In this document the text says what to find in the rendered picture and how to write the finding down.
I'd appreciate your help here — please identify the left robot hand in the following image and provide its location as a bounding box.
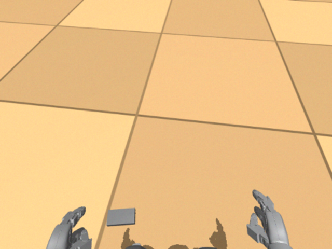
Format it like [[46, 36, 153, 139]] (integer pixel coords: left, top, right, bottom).
[[46, 206, 92, 249]]

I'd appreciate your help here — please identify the small box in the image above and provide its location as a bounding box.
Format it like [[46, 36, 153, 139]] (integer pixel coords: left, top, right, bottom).
[[106, 208, 135, 226]]

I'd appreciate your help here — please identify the right robot hand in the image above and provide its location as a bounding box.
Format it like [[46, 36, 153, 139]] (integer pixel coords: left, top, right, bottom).
[[246, 190, 289, 248]]

